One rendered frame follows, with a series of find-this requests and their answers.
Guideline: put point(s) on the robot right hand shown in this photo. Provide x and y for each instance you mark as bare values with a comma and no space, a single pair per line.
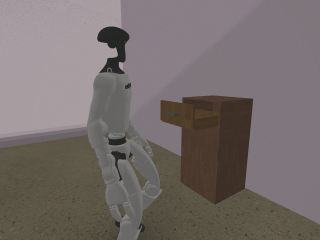
116,194

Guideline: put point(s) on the cabinet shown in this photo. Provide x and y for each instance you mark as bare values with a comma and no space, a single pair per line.
214,160

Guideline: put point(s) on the left robot forearm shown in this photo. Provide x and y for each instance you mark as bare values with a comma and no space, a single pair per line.
132,132

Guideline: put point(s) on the drawer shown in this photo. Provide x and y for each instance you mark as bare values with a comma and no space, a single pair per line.
189,118

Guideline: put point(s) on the handle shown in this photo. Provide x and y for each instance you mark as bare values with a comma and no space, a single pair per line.
171,114

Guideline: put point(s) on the robot left hand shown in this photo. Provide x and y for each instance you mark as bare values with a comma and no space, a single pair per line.
143,142

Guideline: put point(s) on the right robot forearm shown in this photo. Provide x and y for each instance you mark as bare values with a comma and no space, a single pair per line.
102,149

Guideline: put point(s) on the left robot foot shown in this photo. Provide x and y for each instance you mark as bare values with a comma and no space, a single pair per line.
142,229

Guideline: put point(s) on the robot right upper arm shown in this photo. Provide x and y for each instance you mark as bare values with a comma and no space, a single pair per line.
104,86

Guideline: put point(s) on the robot right thigh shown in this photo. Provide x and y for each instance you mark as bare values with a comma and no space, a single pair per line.
130,182

